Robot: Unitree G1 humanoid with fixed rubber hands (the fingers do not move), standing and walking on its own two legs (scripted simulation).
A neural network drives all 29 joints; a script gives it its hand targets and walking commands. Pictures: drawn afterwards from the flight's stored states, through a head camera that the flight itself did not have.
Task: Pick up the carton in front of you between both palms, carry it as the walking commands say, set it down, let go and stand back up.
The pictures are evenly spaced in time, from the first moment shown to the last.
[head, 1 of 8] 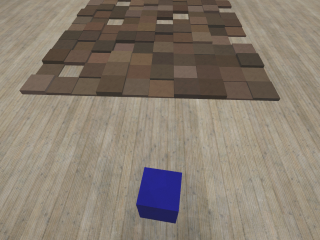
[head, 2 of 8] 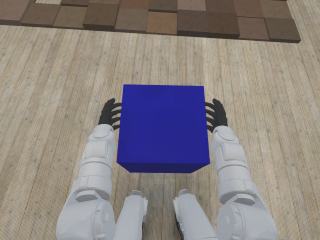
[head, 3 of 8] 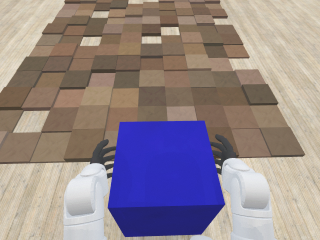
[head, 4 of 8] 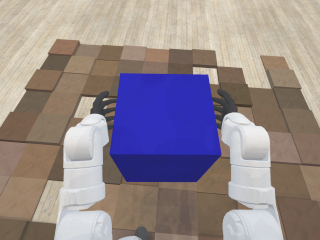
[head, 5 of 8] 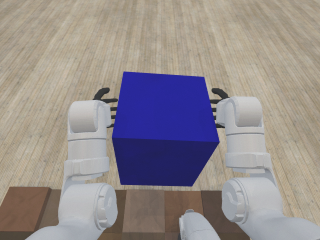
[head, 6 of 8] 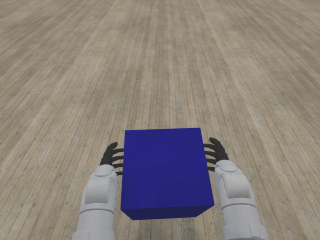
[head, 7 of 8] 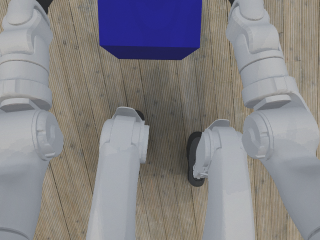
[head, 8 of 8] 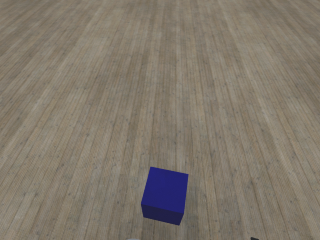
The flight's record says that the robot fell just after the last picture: no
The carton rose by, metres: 0.78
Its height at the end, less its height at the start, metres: +0.00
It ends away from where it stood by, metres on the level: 6.19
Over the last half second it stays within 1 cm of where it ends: yes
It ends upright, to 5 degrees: yes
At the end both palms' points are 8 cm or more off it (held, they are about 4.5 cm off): yes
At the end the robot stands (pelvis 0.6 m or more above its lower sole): yes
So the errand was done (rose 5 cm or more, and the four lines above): yes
